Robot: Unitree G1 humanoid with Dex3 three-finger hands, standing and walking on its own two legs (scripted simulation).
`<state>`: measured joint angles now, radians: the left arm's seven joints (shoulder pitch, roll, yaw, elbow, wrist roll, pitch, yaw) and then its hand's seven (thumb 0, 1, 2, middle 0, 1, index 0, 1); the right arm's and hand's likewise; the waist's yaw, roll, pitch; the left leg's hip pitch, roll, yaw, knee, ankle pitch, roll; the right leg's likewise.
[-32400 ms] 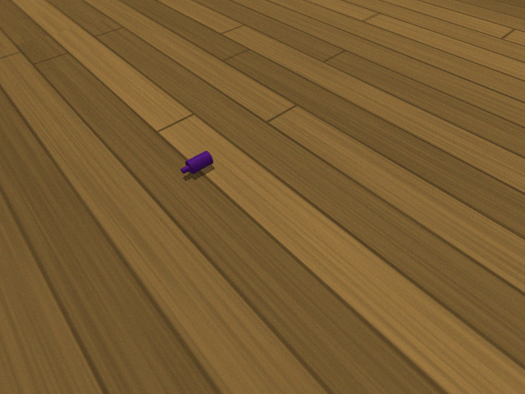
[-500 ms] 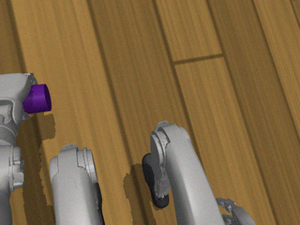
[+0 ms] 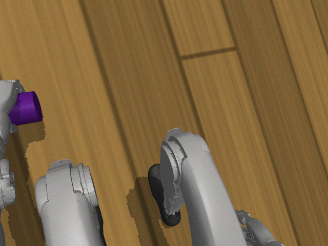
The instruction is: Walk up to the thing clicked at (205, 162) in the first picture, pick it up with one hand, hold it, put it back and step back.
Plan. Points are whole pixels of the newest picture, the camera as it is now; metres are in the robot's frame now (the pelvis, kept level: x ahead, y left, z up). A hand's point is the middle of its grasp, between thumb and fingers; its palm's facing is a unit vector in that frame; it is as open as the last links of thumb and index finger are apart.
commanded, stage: rest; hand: left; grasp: from above
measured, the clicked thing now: out of the picture +0.46 +0.29 -0.25
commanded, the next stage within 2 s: open in 0.82 s
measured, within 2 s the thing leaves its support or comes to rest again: rests again in 1.32 s
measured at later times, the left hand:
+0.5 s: hand (12, 110) +0.46 +0.26 -0.26, palm faces -0.48 -0.07 -0.87, open 10.4 cm
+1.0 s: hand (11, 110) +0.46 +0.27 -0.26, palm faces -0.49 -0.07 -0.87, open 10.4 cm
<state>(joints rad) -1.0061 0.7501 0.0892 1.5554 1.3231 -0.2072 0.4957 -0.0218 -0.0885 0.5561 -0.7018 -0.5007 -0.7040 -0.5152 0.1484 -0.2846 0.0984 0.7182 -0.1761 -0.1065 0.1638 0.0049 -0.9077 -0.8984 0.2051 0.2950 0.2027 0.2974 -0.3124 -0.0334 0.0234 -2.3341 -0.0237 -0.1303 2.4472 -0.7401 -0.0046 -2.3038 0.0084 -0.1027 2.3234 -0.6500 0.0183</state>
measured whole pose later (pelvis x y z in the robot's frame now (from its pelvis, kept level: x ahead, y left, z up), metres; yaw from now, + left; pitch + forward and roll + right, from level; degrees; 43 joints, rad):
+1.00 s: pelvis -0.01 +0.01 -0.02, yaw -4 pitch +31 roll -13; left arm -1.07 0.91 0.09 1.71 1.34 -0.24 0.59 -0.02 -0.04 0.47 -0.72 -0.44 -0.72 -0.46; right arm 0.13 -0.34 0.22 0.68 -0.22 -0.20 0.23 0.00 -0.90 -0.90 0.20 0.30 0.20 0.30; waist -0.38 -0.10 0.12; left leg -2.34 -0.01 -0.20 2.53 -0.75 0.00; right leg -2.29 0.03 -0.16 2.34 -0.62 0.04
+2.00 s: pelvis -0.01 +0.01 -0.01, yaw -5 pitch +31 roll -13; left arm -1.07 0.95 0.10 1.69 1.34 -0.25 0.58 0.00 -0.46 0.98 -0.08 -1.00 -0.09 -0.99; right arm 0.15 -0.35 0.23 0.65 -0.22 -0.21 0.23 0.00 -0.90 -0.90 0.20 0.30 0.20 0.30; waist -0.38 -0.10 0.13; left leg -2.34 -0.01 -0.21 2.52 -0.74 0.00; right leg -2.28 0.03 -0.17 2.33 -0.61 0.03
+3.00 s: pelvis -0.02 +0.00 +0.01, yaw +1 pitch +35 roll -8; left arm -1.08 0.79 0.05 1.55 1.29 -0.21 0.42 0.00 -0.47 0.97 -0.15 -0.95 -0.15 -0.95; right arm 0.22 -0.28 0.12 0.69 -0.15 -0.07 0.12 0.01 -0.90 -0.90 0.20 0.30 0.20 0.30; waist -0.31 -0.03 -0.02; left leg -2.32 -0.03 -0.11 2.37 -0.67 0.00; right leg -2.28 0.00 -0.09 2.26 -0.60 0.02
